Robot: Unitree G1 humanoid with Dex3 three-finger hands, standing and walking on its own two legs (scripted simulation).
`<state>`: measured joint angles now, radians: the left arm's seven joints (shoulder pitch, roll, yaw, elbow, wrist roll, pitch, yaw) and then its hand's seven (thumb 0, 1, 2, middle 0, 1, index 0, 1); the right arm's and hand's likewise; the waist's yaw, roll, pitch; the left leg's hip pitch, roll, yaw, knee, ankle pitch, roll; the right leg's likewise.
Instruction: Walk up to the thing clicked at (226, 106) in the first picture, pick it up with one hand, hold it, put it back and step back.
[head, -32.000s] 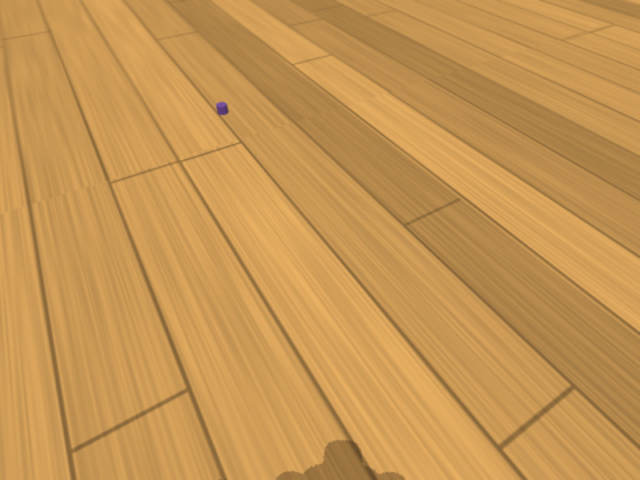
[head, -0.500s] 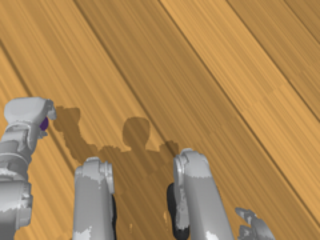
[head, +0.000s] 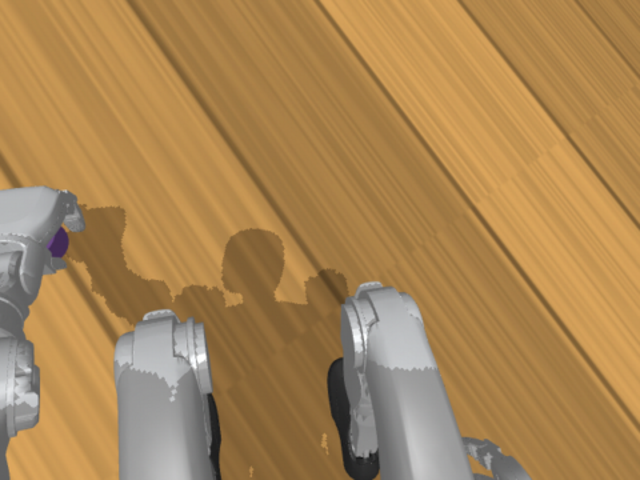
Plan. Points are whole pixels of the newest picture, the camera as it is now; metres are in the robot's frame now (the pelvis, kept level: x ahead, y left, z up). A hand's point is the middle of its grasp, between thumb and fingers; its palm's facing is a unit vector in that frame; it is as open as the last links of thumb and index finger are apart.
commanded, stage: crouch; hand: left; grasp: from above
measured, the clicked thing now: (33, 239) +0.44 +0.33 -0.18
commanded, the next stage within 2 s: lower in 0.06 s
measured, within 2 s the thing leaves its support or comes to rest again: rests again in 1.44 s
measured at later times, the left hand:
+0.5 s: hand (60, 254) +0.43 +0.31 -0.22, palm faces -0.49 -0.10 -0.87, open 6.9 cm
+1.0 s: hand (75, 256) +0.43 +0.31 -0.27, palm faces -0.47 -0.13 -0.87, open 6.8 cm
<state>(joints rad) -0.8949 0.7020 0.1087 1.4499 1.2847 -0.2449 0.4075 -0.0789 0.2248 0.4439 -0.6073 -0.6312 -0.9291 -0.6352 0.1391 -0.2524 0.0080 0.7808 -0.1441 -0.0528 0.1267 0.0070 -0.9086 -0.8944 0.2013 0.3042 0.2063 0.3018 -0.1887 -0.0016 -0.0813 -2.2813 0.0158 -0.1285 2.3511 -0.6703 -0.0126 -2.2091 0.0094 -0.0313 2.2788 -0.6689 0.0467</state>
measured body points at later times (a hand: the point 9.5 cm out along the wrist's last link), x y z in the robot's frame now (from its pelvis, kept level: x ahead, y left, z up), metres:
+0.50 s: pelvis +0.01 +0.00 -0.03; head +0.25 +0.07 +0.35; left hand +0.45 +0.31 -0.17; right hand +0.08 -0.28 -0.13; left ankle +0.08 +0.13 -0.31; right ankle +0.10 -0.13 -0.31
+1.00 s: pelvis +0.01 +0.00 -0.05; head +0.27 +0.08 +0.31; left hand +0.45 +0.31 -0.22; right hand +0.07 -0.28 -0.14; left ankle +0.08 +0.13 -0.31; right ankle +0.10 -0.13 -0.31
